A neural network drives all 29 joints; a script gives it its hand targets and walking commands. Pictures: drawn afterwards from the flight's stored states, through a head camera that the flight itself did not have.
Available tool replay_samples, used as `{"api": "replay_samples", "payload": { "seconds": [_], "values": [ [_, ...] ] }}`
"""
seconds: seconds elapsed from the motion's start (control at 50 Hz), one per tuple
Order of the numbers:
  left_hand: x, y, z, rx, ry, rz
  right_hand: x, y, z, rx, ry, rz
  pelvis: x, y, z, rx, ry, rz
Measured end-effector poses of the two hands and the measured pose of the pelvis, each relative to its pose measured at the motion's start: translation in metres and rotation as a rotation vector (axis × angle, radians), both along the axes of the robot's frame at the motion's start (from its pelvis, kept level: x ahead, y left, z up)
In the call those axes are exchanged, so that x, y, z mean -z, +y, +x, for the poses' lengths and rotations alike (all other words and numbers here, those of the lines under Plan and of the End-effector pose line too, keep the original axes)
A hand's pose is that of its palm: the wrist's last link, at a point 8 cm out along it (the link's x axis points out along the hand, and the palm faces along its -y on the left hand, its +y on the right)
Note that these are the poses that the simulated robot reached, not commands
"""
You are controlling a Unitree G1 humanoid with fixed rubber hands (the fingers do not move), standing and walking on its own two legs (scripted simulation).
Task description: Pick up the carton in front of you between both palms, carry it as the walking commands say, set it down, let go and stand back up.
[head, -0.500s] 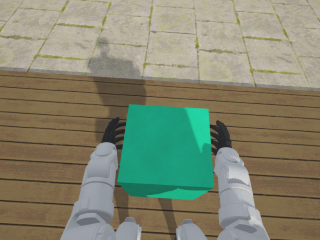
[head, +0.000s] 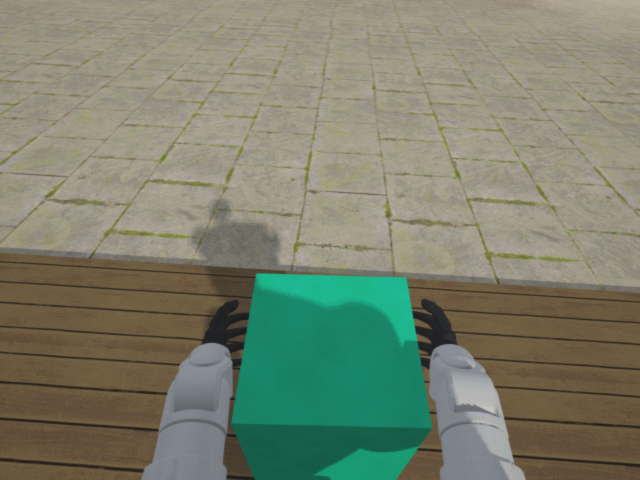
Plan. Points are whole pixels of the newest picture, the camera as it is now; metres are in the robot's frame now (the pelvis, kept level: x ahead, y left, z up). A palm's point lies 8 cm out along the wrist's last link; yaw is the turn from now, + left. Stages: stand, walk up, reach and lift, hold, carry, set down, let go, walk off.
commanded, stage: reach and lift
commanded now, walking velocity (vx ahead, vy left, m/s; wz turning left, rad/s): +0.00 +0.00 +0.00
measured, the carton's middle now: (327, 382) +0.30 +0.00 -0.05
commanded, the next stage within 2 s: hold in 0.94 s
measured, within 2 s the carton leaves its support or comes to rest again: neither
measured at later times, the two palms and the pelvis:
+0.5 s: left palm (214, 349) +0.30 +0.15 +0.03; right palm (442, 350) +0.30 -0.15 +0.04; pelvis +0.00 +0.00 +0.00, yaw +0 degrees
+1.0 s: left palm (213, 346) +0.29 +0.15 +0.04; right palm (446, 347) +0.30 -0.15 +0.05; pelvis +0.01 +0.00 +0.01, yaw +0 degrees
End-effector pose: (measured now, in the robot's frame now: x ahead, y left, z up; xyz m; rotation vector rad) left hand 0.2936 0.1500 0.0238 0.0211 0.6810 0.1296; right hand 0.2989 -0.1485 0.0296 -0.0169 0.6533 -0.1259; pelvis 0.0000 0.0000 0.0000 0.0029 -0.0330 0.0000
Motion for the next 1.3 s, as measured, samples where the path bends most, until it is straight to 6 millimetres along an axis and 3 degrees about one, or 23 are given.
{"api": "replay_samples", "payload": {
  "seconds": [0.26, 0.92, 1.12, 1.3],
  "values": [
    [-0.002, 0.002, -0.002, -0.006, 0.005, -0.008, -0.001, 0.002, -0.003, 0.007, 0.006, 0.006, 0.000, 0.002, -0.010, 0.001, -0.041, -0.002],
    [-0.017, 0.000, 0.002, 0.013, 0.006, 0.019, -0.015, 0.000, 0.002, -0.013, 0.006, -0.019, -0.007, 0.001, 0.008, 0.002, -0.070, -0.001],
    [-0.032, -0.001, -0.007, 0.019, -0.026, 0.022, -0.031, -0.001, -0.008, -0.010, -0.025, -0.021, -0.008, 0.001, 0.006, -0.001, -0.093, -0.001],
    [-0.029, -0.001, -0.013, 0.018, 0.001, 0.017, -0.028, -0.001, -0.016, -0.003, 0.001, -0.015, -0.006, 0.001, -0.004, 0.002, -0.113, -0.001]
  ]
}}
